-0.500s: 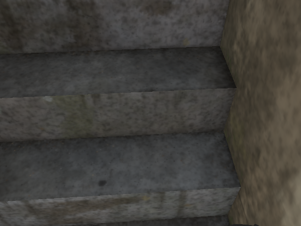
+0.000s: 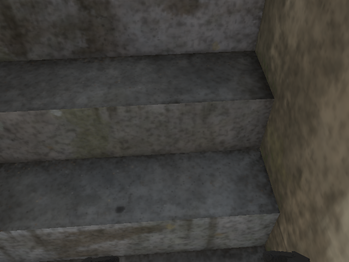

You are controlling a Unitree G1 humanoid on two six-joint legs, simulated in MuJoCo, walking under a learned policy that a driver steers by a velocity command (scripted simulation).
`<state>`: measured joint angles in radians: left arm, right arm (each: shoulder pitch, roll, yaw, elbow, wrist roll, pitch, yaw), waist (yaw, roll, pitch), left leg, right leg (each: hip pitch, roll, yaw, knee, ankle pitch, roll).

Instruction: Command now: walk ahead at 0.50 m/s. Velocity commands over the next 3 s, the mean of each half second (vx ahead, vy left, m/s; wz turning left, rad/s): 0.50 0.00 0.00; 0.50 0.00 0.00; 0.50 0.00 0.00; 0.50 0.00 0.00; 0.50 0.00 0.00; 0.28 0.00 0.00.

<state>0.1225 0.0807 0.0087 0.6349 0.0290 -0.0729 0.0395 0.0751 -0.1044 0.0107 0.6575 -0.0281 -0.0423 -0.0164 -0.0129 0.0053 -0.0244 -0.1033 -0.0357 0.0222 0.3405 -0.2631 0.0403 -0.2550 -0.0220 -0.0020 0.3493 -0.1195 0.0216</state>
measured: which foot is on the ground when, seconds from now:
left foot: down 0.00-1.00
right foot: down 0.00-1.00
